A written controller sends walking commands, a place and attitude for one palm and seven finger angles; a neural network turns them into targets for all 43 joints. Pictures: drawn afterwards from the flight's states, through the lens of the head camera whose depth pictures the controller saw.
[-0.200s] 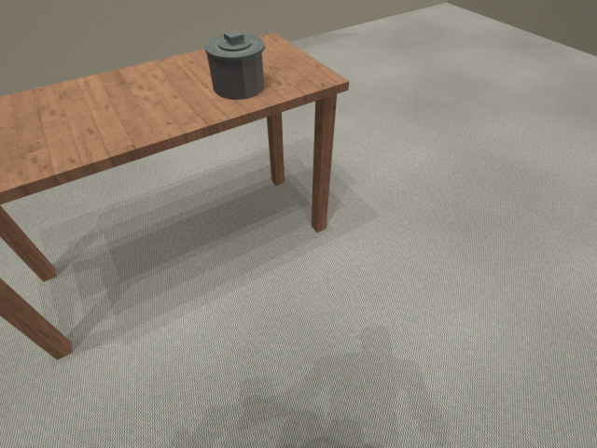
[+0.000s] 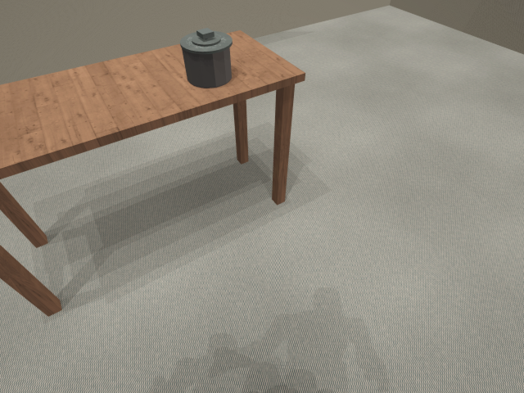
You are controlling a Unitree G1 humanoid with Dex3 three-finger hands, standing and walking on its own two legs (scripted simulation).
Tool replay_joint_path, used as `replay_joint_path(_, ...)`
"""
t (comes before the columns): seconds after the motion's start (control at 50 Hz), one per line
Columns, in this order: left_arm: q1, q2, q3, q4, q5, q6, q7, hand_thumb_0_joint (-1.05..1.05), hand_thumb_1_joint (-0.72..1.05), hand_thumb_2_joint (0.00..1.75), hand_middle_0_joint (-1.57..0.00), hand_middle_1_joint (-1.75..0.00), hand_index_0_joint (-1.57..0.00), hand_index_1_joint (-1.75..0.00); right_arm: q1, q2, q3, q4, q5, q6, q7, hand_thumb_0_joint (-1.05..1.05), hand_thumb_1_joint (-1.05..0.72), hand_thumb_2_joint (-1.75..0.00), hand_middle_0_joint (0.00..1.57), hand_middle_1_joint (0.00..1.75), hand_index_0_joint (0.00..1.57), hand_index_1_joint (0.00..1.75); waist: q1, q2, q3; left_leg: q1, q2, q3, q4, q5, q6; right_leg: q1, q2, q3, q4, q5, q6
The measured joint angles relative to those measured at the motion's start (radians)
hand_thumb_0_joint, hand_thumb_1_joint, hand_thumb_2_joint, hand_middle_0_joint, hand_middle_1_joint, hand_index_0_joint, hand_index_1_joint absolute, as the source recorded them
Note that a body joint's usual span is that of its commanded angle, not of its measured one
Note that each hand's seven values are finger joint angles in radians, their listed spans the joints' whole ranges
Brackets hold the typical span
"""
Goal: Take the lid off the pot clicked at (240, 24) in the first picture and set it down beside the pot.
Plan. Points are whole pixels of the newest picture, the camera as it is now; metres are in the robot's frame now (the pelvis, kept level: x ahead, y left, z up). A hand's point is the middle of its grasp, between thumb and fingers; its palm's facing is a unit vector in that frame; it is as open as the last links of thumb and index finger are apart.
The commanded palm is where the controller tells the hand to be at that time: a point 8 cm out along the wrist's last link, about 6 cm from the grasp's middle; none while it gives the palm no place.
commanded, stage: look at it before walking up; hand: left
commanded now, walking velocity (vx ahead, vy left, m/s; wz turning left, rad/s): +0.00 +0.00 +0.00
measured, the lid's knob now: (205, 33) +1.11 +0.24 +0.08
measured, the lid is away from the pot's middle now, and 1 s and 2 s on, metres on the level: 0.00 0.00 0.00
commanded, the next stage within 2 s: walk to a spot facing it in 0.44 s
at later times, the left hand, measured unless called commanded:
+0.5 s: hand out of the picture +0.05 +0.24 -0.16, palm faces -0.02 -0.95 -0.31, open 7.4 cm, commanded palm none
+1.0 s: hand out of the picture +0.06 +0.16 -0.18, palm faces -0.10 -0.96 -0.24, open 7.4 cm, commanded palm none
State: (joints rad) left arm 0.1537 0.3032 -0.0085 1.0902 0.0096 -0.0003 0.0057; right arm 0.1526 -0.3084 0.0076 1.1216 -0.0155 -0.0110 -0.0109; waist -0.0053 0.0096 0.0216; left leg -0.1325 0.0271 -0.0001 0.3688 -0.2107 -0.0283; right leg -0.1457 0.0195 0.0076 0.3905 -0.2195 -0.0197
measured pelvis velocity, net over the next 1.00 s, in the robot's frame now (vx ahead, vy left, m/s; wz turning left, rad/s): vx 0.03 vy -0.03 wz -0.21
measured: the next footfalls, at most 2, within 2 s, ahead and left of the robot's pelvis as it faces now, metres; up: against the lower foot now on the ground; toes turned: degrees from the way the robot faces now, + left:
left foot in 1.44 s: +0.38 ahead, +0.02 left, +0.00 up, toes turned -22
right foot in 2.00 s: +0.44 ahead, -0.32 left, +0.00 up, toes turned -54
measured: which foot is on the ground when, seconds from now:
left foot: down 0.00-0.90, up 0.92-1.00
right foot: down 0.00-1.00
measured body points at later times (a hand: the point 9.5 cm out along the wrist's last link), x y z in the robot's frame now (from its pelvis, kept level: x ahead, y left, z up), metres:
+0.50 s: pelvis +0.00 +0.01 +0.00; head +0.00 +0.01 +0.45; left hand +0.05 +0.29 -0.14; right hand +0.06 -0.27 -0.14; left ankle -0.01 +0.14 -0.75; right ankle +0.00 -0.11 -0.75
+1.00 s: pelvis +0.03 -0.03 -0.02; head +0.04 -0.06 +0.43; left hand +0.06 +0.21 -0.16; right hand +0.01 -0.28 -0.18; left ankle +0.01 +0.12 -0.68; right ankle +0.01 -0.10 -0.75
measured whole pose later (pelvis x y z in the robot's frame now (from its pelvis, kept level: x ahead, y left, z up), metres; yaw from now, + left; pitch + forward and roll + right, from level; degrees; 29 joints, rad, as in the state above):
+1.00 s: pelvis +0.03 -0.03 -0.02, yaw -12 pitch -1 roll +0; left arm 0.38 0.17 0.04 1.00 0.02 -0.03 -0.01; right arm 0.27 -0.24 -0.05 1.06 -0.03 0.02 0.00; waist 0.04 0.05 0.03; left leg -0.38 0.09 0.06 1.07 -0.43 -0.02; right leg -0.26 0.04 -0.07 0.62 -0.35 -0.08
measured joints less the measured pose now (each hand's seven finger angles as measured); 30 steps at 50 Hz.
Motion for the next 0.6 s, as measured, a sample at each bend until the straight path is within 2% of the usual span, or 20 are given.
replay_joint_path(0.6,0.029,-0.008,0.002,0.013,0.002,0.001,0.004,0.01,0.90,0.90,-0.20,-0.30,-0.20,-0.30,0.002,0.014,-0.002,0.008,0.002,-0.007,-0.002,0.01,-0.91,-0.90,0.20,0.30,0.21,0.30,0.009,-0.005,-0.004,0.008,-0.015,0.014,-0.013,0.008,0.017,0.005,-0.015,0.014,-0.014,0.012,0.018)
